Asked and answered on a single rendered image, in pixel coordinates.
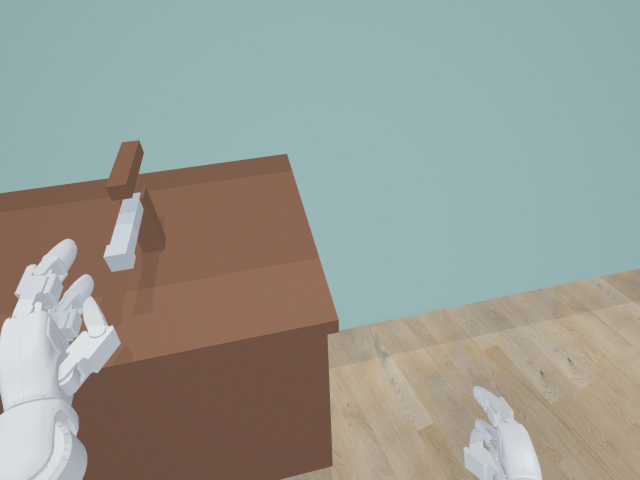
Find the counter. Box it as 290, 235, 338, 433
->
0, 140, 339, 480

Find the robot left forearm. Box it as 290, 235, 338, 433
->
0, 398, 87, 480

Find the robot right hand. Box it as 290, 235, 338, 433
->
464, 386, 542, 480

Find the tap lever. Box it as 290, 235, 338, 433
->
103, 192, 144, 272

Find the robot left hand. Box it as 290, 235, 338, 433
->
0, 239, 121, 412

